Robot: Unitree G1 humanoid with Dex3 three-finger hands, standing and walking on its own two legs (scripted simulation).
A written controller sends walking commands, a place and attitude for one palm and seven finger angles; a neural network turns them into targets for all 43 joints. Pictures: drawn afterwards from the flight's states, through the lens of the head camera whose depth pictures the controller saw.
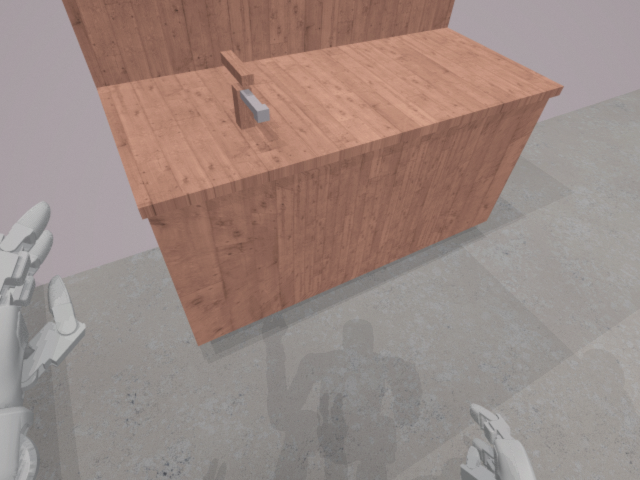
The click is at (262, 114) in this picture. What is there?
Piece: tap's lever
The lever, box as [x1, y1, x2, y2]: [253, 104, 269, 122]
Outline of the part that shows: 264,104 253,106 254,118 258,122 269,120 268,108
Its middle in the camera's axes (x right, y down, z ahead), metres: -0.13 -0.27 +0.85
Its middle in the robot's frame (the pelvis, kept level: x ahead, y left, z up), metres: +0.82 +0.19 +0.04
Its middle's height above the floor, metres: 0.81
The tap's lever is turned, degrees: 0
